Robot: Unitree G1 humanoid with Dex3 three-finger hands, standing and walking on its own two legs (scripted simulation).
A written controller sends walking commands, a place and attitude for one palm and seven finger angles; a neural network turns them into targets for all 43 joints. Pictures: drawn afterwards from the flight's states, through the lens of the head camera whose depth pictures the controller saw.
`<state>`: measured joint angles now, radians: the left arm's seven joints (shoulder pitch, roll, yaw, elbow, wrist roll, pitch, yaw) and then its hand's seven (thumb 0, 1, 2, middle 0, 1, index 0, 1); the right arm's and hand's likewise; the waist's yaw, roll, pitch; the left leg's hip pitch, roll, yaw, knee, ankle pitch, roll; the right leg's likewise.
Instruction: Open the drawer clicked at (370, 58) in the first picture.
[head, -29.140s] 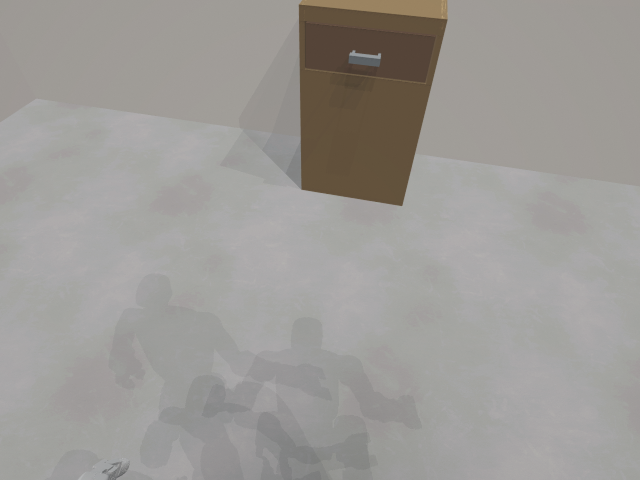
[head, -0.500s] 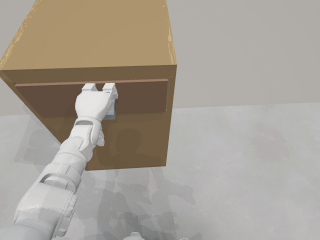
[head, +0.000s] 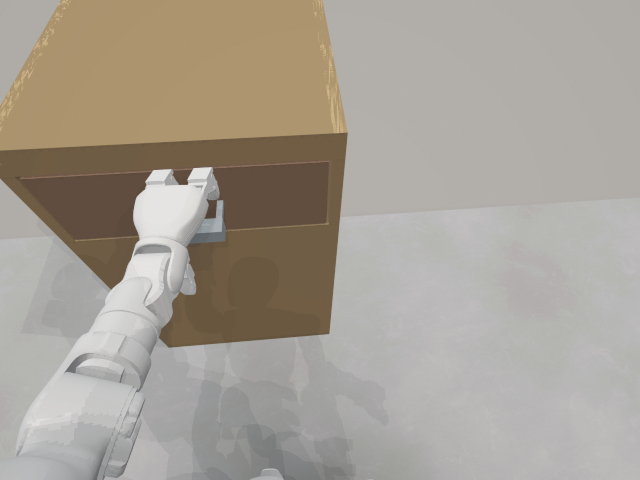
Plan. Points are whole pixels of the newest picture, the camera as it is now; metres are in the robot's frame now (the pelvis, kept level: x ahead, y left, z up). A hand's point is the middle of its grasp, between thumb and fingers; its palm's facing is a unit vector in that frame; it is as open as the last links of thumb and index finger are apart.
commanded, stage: move the hooked fingers above the handle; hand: left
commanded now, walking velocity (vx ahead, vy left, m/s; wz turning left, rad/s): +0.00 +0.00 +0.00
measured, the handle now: (190, 220) +0.51 +0.20 -0.04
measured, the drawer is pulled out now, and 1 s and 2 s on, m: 0.00 0.00 0.00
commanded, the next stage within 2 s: none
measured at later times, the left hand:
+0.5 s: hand (182, 230) +0.44 +0.18 +0.02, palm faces +0.04 -0.01 -1.00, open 13.8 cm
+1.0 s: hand (179, 221) +0.46 +0.19 +0.02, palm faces +0.06 +0.04 -1.00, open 13.8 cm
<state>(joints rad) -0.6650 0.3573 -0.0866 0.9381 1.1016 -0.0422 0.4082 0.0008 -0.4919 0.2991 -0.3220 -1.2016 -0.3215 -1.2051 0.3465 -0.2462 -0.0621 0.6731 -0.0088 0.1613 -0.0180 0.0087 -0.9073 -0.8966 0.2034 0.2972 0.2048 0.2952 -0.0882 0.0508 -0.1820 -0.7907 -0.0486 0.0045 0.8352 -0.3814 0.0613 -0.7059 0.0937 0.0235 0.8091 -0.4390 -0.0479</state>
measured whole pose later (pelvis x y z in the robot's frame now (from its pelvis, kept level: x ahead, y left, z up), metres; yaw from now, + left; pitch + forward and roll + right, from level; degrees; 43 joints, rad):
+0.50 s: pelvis -0.01 +0.00 +0.00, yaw -1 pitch +18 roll -1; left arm -0.69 0.33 -0.09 0.97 1.12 0.08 0.46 0.00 -0.49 0.30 -0.32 -1.20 -0.32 -1.20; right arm 0.26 -0.22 -0.03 0.63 -0.01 0.18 -0.03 0.01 -0.91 -0.90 0.20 0.30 0.20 0.30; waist -0.09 0.05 -0.17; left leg -0.76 -0.05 0.02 0.81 -0.36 0.06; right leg -0.69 0.09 0.04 0.81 -0.42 -0.04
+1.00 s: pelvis -0.01 +0.00 +0.00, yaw -2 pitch +19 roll -1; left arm -0.71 0.33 -0.07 1.00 1.10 0.17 0.50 0.00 -0.49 0.30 -0.34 -1.22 -0.32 -1.20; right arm 0.28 -0.24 -0.04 0.67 -0.01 0.19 -0.01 0.01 -0.91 -0.90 0.20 0.30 0.20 0.29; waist -0.09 0.07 -0.18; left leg -0.79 -0.04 0.04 0.82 -0.37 0.06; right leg -0.73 0.10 0.06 0.82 -0.43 -0.04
